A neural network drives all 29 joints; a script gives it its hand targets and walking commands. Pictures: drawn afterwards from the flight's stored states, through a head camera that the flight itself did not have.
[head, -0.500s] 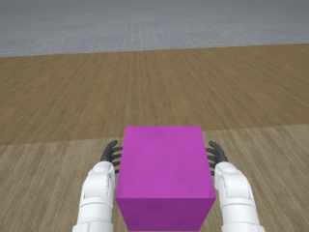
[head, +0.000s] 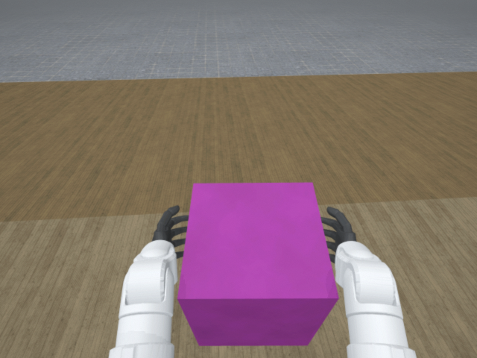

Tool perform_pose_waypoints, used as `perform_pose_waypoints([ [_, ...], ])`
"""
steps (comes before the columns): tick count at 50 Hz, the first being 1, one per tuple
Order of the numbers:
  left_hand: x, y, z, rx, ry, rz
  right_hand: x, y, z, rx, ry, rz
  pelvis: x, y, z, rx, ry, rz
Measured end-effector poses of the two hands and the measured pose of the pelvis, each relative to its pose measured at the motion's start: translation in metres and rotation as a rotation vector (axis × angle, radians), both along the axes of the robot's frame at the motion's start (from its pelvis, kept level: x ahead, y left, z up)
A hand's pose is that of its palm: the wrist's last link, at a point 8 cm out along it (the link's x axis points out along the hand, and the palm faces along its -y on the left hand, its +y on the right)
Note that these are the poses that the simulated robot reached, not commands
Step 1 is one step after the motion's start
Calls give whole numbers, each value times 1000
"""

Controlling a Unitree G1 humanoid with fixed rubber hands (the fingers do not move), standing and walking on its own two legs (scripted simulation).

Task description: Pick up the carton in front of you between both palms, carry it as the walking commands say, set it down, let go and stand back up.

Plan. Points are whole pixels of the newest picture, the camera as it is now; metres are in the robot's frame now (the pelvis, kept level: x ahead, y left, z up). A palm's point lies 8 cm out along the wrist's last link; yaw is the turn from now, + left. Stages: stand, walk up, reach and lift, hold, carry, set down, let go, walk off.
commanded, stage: carry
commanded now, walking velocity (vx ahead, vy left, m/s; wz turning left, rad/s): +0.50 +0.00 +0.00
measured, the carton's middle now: (253, 268) +0.30 +0.00 +0.00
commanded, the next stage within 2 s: none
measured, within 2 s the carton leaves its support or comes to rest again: neither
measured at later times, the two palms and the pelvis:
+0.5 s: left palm (167, 164) +0.50 +0.18 +0.09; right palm (305, 167) +0.49 -0.12 +0.09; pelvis +0.23 +0.03 +0.00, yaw -2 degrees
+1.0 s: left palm (196, 109) +0.80 +0.15 +0.07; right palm (294, 106) +0.83 -0.15 +0.07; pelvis +0.55 -0.02 +0.01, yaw +3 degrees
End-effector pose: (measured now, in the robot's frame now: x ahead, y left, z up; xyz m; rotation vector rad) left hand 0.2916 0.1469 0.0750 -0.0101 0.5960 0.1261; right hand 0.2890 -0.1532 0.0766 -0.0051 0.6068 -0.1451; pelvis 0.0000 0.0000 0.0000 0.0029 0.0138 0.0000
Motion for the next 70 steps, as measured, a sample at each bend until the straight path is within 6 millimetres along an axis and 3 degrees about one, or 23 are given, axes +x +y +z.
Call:
perform_pose_waypoints([
  [4,22,6,7,6,30,-15,18,6,6,11,31,-19,24,3,1,-6,34,-34],
  [12,77,-7,13,-45,84,19,72,-6,11,28,83,-35,89,-3,1,-18,80,18],
  [17,111,14,14,-47,106,62,120,14,16,56,106,-20,138,6,6,13,90,17],
  [22,170,34,15,-60,66,67,177,34,16,39,65,-7,195,25,-7,18,73,-28],
  [29,262,21,24,-58,125,-6,244,21,22,56,121,-97,272,32,11,-24,92,-36],
  [35,343,7,18,-52,104,-20,325,8,19,52,100,-101,353,19,5,-29,82,-22],
  [41,424,-4,-8,-19,107,32,424,-3,-14,68,107,-39,446,-5,-21,-34,41,18],
  [45,458,-1,-17,-27,189,86,474,0,-21,55,190,13,490,-17,-7,-21,49,47],
  [50,508,2,-3,-28,185,126,537,3,-8,46,187,60,549,-22,10,8,64,49],
  [55,578,2,17,-23,122,109,600,3,10,49,124,48,616,-17,16,25,66,35],
  [60,661,6,29,-26,54,67,669,6,21,56,55,4,691,-3,7,18,58,24],
  [66,768,23,8,-57,42,30,765,23,9,37,40,-41,789,23,-20,25,34,-16],
  [70,824,27,0,-65,131,8,811,28,1,44,128,-81,833,35,-8,6,46,-37],
])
